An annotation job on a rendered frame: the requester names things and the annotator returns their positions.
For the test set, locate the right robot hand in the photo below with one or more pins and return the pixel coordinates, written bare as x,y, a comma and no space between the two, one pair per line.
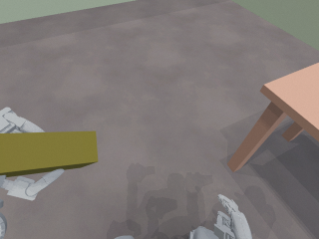
235,227

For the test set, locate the table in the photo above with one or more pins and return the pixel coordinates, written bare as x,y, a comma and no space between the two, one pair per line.
295,95

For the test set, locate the robot right thigh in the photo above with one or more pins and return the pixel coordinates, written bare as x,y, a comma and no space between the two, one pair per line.
202,233

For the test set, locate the left robot hand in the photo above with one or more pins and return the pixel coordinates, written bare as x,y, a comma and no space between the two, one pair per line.
23,187

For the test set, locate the sponge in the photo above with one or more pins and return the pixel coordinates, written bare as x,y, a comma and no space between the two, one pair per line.
24,153

